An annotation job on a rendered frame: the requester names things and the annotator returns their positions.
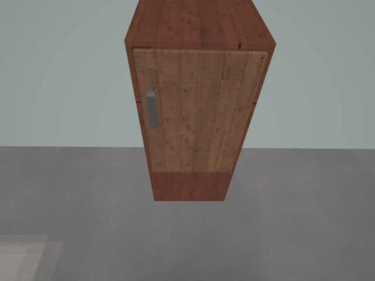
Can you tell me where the handle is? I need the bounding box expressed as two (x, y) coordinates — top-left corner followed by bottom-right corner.
(146, 84), (158, 129)

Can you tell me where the cupboard door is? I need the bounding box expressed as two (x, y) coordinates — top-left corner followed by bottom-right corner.
(133, 49), (268, 172)

